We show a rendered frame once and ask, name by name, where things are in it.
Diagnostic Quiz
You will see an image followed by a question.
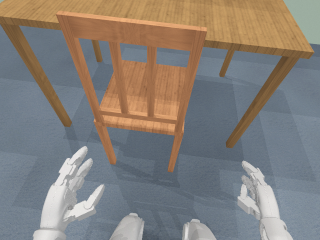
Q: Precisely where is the robot thigh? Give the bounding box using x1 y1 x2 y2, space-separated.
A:
109 215 145 240
182 221 216 240

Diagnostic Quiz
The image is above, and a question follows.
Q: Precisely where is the left robot hand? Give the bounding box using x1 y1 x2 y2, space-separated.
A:
40 146 105 232

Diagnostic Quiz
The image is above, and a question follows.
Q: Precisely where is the left robot thigh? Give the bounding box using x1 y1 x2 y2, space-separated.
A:
109 215 145 240

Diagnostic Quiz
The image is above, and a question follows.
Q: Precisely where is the robot right forearm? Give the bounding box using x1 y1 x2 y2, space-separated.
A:
259 217 293 240

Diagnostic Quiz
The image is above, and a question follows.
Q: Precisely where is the table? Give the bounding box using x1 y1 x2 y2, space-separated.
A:
0 0 314 148

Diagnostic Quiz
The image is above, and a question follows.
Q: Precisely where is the right robot hand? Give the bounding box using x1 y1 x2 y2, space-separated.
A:
237 161 280 222

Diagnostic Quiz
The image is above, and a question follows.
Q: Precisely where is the right robot thigh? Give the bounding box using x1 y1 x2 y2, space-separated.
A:
182 221 216 240

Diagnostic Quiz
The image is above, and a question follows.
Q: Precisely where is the robot left forearm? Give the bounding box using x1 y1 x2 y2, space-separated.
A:
33 228 67 240

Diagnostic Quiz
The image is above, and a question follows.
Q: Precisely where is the chair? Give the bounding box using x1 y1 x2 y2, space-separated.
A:
56 11 207 173

